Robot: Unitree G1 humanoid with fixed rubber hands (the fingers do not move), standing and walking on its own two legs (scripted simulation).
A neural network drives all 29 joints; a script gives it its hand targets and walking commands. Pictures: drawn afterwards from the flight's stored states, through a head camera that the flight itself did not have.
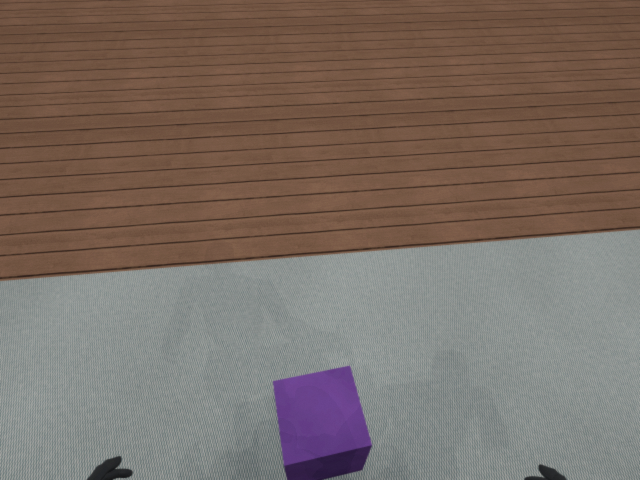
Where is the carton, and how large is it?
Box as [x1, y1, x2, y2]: [273, 366, 371, 479]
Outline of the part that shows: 349,366 273,381 283,461 287,479 323,479 362,469 371,443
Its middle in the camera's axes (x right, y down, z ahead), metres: +0.00 +0.52 +1.05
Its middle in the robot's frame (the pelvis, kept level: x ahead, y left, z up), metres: +0.39 +0.01 -0.65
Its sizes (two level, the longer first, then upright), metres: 0.210 0.200 0.250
